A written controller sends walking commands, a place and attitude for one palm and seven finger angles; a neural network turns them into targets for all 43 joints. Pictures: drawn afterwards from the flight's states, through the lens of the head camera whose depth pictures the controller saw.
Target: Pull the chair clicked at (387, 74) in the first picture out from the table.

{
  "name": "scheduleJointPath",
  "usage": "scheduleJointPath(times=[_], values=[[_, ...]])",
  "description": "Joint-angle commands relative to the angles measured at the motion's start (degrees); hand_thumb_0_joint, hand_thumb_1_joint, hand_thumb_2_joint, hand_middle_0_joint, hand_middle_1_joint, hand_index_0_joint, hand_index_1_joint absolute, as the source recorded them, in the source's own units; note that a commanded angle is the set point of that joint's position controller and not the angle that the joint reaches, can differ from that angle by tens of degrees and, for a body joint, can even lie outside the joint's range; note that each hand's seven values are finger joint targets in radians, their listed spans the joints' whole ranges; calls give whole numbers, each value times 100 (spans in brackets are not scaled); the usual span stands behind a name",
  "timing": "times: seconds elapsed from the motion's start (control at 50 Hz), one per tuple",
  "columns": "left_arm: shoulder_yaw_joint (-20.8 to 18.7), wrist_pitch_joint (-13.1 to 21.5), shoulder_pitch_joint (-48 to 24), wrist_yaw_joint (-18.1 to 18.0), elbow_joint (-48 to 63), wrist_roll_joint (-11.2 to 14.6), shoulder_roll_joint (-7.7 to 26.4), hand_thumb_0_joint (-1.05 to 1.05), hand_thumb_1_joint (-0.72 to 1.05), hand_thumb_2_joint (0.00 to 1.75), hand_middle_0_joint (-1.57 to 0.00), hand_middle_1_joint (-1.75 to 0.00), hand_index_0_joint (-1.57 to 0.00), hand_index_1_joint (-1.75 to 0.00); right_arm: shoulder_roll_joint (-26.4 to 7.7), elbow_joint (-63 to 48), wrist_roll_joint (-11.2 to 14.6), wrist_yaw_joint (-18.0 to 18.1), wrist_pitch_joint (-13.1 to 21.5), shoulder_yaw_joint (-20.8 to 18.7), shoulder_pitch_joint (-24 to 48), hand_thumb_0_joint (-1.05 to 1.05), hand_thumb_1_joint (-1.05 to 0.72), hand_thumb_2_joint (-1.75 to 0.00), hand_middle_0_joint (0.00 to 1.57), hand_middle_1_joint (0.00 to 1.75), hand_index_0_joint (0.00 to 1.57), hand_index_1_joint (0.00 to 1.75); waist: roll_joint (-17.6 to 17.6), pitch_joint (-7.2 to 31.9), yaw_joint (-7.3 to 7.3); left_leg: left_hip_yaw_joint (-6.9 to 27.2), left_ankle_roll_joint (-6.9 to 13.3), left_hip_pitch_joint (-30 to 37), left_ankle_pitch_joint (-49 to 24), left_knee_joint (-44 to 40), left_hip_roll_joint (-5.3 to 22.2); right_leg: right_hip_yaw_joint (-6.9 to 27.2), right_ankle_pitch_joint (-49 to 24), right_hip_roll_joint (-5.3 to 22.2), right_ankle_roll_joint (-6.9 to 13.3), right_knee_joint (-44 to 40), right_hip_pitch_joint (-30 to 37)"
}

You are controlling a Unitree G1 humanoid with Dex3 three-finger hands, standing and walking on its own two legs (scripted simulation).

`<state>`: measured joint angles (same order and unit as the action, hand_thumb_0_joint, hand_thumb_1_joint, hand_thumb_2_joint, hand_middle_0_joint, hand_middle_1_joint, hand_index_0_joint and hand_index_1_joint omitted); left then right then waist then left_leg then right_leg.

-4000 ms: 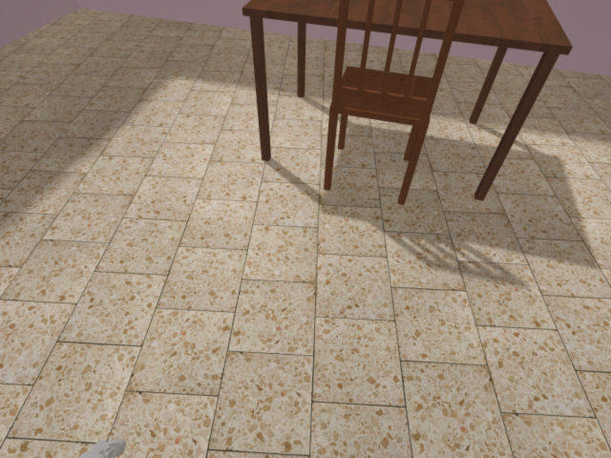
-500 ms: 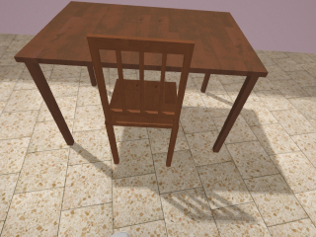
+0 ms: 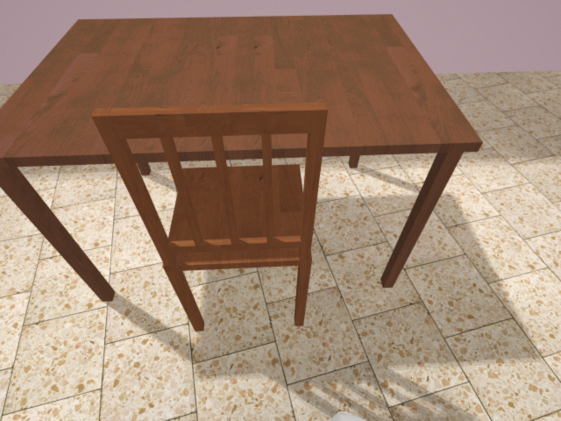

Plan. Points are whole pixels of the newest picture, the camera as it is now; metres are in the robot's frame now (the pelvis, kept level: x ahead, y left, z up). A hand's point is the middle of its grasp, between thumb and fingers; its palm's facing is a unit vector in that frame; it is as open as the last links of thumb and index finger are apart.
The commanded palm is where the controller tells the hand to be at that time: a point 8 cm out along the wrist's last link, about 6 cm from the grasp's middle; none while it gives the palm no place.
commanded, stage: take the last steps up to it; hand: left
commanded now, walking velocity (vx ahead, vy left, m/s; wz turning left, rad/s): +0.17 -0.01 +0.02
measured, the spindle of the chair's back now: (227, 196) +0.56 +0.13 -0.06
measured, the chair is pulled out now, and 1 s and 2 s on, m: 0.00 0.00 0.00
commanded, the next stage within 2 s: come to a stop and stand still in 0.08 s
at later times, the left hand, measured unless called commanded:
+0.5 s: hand out of the picture +0.09 +0.17 -0.18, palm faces +0.09 -0.98 -0.18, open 7.3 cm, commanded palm none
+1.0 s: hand out of the picture +0.05 +0.15 -0.17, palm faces +0.02 -0.98 -0.19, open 7.3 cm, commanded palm none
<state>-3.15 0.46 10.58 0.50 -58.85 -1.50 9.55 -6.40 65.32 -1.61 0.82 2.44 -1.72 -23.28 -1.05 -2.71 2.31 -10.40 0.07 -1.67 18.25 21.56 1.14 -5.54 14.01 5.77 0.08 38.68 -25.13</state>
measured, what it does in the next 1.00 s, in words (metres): steps on the spot: right foot, then left foot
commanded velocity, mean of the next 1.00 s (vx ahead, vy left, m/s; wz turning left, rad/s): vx -0.03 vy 0.00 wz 0.01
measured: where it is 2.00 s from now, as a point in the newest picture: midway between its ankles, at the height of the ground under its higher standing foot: outside the picture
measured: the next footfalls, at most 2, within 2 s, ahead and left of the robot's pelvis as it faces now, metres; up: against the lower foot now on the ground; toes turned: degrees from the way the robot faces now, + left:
right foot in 0.04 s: +0.14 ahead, -0.11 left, +0.00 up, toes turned -8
left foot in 0.48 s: +0.15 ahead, +0.11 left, +0.00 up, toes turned +3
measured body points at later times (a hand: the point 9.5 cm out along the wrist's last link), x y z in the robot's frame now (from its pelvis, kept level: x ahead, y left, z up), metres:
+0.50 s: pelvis +0.08 +0.00 -0.01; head +0.10 +0.01 +0.44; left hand +0.09 +0.22 -0.17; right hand +0.16 -0.24 -0.15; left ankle +0.11 +0.11 -0.74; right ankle +0.10 -0.11 -0.74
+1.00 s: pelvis +0.06 -0.02 +0.00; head +0.05 -0.02 +0.45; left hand +0.05 +0.20 -0.16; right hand +0.08 -0.25 -0.16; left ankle +0.11 +0.11 -0.74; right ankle +0.03 -0.13 -0.74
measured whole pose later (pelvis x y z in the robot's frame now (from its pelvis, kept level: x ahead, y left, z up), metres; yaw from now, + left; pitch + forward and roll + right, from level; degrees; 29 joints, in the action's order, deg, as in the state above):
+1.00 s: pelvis +0.06 -0.02 +0.00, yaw +0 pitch -2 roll +0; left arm 0.3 -0.2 17.1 -1.8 -65.8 -0.6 8.4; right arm -9.8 65.2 -0.5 1.5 -1.3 -0.9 -11.9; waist 0.3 -1.3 0.5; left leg -4.0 -0.7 -13.0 7.6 23.0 2.7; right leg -3.2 15.8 0.0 0.9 24.1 -6.0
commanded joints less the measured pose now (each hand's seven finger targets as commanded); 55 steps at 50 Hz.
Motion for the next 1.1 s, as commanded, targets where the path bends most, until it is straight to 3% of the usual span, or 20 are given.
scheduleJointPath(times=[0.0,0.02,0.04,0.06,0.08,0.14,0.18,0.3,0.36,0.42,0.46,0.48,0.52,0.68,0.74,0.8,0.82,0.86,0.94,1.08], values=[[-114,225,1070,-46,-29,-21,506,0,90,90,-20,-30,-20,-30,-747,-216,59,38,90,-138,-63,0,-90,-90,20,30,20,30,-79,90,-608,554,518,-1278,-1270,876,932,72,-680,-141,159,-1173,2054],[-215,305,1646,-102,-195,-54,965,0,90,90,-20,-30,-20,-30,-484,-315,107,1,122,-103,-181,0,-90,-90,20,30,20,30,-1220,612,-761,103,239,-2310,-47,2281,344,1585,-1144,1047,579,-1474,3138],[-265,302,2031,-115,-226,40,1379,0,90,90,-20,-30,-20,-30,-499,-466,123,4,89,-73,-184,0,-90,-90,20,30,20,30,-1724,908,-762,275,129,-2844,1781,3733,-54,2828,-1581,1976,1159,-2229,3308],[-226,274,1806,-146,-181,76,1229,0,90,90,-20,-30,-20,-30,-556,-479,98,26,60,-115,-3,0,-90,-90,20,30,20,30,-920,697,-732,781,166,-2984,1625,4410,115,2610,-1425,1935,1371,-2338,2957],[-213,293,1488,-165,-159,78,1042,0,90,90,-20,-30,-20,-30,-440,-478,95,17,15,-131,138,0,-90,-90,20,30,20,30,-1174,548,-604,887,189,-2981,1256,4706,211,2484,-1417,1747,1229,-2447,2497],[-42,340,788,-193,31,75,440,0,90,90,-20,-30,-20,-30,-332,-369,42,-11,-62,-118,204,0,-90,-90,20,30,20,30,-212,180,-231,980,58,-2678,212,4506,474,1239,-1942,1172,963,-2500,1539],[11,351,655,-217,78,51,312,0,90,90,-20,-30,-20,-30,-214,-293,46,-2,-164,-98,23,0,-90,-90,20,30,20,30,-215,189,-88,880,-62,-2380,66,3952,448,677,-2729,995,895,-2433,1235],[-15,158,615,-292,73,32,756,0,90,90,-20,-30,-20,-30,-397,-510,138,32,-374,-29,593,0,-90,-90,20,30,20,30,-361,362,-246,827,-279,-1949,194,2361,242,722,-3927,1140,1028,-2024,1487],[-69,48,595,-302,45,21,881,0,90,90,-20,-30,-20,-30,-555,-663,141,41,-415,-79,833,0,-90,-90,20,30,20,30,-716,383,-297,851,-257,-1699,189,1749,188,798,-3357,1133,1025,-1873,1553],[-40,-26,429,-302,7,58,817,0,90,90,-20,-30,-20,-30,-589,-595,125,49,-372,-76,691,0,-90,-90,20,30,20,30,-671,232,-130,842,-183,-721,-1005,479,211,677,-2104,803,637,-1586,932],[39,-86,698,-298,39,103,470,0,90,90,-20,-30,-20,-30,-982,-668,76,79,-243,-92,750,0,-90,-90,20,30,20,30,594,364,-306,1724,242,-605,-3043,27,1159,282,-571,43,129,-1037,864],[76,-112,824,-300,5,104,343,0,90,90,-20,-30,-20,-30,-1131,-735,77,96,-242,-105,932,0,-90,-90,20,30,20,30,958,334,-411,1958,561,-1076,-3097,-286,1553,83,411,-136,-3,-843,1247],[115,-182,791,-291,-114,78,350,0,90,90,-20,-30,-20,-30,-1051,-778,72,146,-235,-64,1332,0,-90,-90,20,30,20,30,1340,150,-424,2059,730,-1447,-2038,-815,1445,202,942,-219,-68,-369,1286],[139,-209,995,-187,-301,47,332,0,90,90,-20,-30,-20,-30,-1123,-687,81,186,-257,-143,1380,0,-90,-90,20,30,20,30,635,359,-319,1832,820,-929,-1299,-657,1390,426,799,-271,-104,-440,1098],[156,-117,1192,-220,-399,35,407,0,90,90,-20,-30,-20,-30,-1032,-604,121,155,-253,-142,1282,0,-90,-90,20,30,20,30,307,504,-319,1551,410,-832,-1305,-121,916,666,-352,-164,-67,-1791,1486],[199,-27,996,-243,-421,67,575,0,90,90,-20,-30,-20,-30,-759,-501,155,99,-218,-69,1208,0,-90,-90,20,30,20,30,176,420,-172,1219,104,-656,-1555,52,544,933,-1008,213,90,-1953,1388],[206,20,929,-249,-465,78,554,0,90,90,-20,-30,-20,-30,-749,-451,137,103,-232,-54,1220,0,-90,-90,20,30,20,30,-315,514,-141,1142,57,-516,-1635,161,550,936,-1172,138,72,-1967,1348],[241,27,792,-258,-476,100,494,0,90,90,-20,-30,-20,-30,-765,-375,132,96,-255,-40,1115,0,-90,-90,20,30,20,30,-495,330,-105,1139,22,-484,-1315,23,537,888,-644,147,63,-2141,1209],[256,-11,809,-256,-540,109,507,0,90,90,-20,-30,-20,-30,-732,-200,117,74,-302,39,1025,0,-90,-90,20,30,20,30,-87,-370,-143,1183,-11,-737,-664,-229,450,969,659,81,95,-2483,816],[222,-38,954,-256,-557,112,493,0,90,90,-20,-30,-20,-30,-619,-46,96,77,-348,80,628,0,-90,-90,20,30,20,30,-23,-718,-203,1137,-22,-952,-326,-221,360,968,1314,66,144,-2669,637]])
